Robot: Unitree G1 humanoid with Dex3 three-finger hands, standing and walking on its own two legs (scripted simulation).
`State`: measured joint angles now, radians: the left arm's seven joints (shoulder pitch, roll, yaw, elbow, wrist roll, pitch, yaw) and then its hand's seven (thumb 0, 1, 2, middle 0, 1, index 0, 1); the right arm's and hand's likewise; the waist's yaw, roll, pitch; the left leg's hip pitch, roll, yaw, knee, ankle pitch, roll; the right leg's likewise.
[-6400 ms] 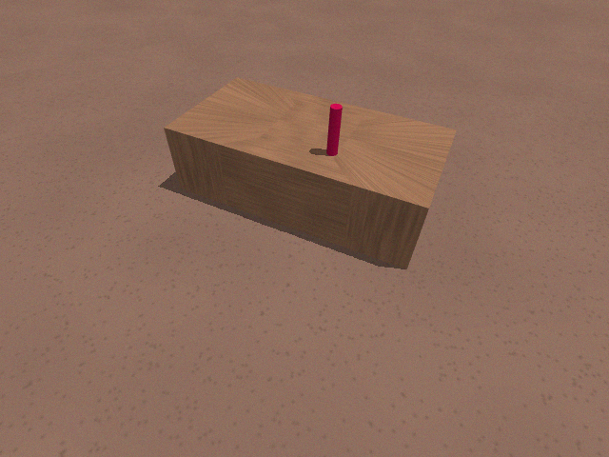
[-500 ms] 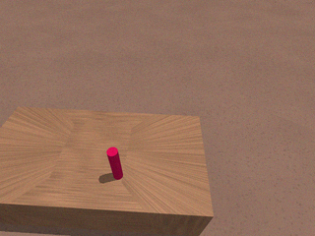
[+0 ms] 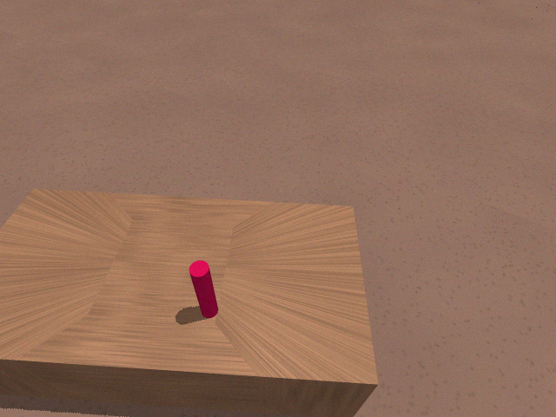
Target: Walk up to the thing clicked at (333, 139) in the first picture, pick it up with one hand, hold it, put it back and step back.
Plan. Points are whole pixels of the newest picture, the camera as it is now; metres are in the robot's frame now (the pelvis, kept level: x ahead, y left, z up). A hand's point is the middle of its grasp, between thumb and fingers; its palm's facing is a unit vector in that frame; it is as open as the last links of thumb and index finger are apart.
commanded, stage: stand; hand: left
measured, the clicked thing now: (204, 291) +0.51 +0.20 -0.32
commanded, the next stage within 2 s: go down in 0.56 s
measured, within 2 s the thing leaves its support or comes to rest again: neither
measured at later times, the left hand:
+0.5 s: hand out of the picture +0.06 +0.26 -0.16, palm faces -0.03 -0.94 -0.34, open 7.3 cm
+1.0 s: hand out of the picture +0.15 +0.26 -0.15, palm faces +0.03 -0.93 -0.36, open 13.5 cm
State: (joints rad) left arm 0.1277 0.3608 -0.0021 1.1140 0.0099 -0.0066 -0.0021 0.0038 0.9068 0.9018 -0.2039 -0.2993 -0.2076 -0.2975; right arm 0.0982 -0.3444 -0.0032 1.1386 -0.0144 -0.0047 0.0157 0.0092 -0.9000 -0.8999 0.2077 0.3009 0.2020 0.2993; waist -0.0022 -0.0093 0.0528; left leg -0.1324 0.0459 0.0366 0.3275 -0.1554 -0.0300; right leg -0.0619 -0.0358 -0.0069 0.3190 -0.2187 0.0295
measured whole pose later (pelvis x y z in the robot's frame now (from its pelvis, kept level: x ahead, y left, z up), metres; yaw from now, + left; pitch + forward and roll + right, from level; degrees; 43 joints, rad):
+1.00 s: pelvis +0.00 +0.00 -0.01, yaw +1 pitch +5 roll +0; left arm 0.02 0.35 0.17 0.88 0.09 0.15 -0.04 0.00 0.17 0.28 -0.06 -0.09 -0.08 -0.07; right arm 0.25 -0.23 -0.02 0.75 0.03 -0.05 -0.02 0.01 -0.96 -0.91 0.21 0.30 0.20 0.30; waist -0.03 0.00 0.01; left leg -0.37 0.05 0.02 0.52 -0.23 -0.03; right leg -0.29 -0.03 -0.01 0.51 -0.30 0.02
